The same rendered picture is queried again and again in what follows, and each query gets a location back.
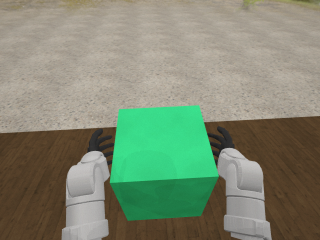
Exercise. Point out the robot right hand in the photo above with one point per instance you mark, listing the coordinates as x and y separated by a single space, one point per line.
226 141

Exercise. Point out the robot left forearm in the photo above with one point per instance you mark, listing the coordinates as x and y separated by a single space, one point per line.
85 195

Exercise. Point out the robot right forearm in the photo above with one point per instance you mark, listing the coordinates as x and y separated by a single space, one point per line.
245 215

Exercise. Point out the robot left hand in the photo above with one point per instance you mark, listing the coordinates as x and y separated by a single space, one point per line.
95 142

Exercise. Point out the carton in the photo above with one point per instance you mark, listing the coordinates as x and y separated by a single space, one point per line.
163 165

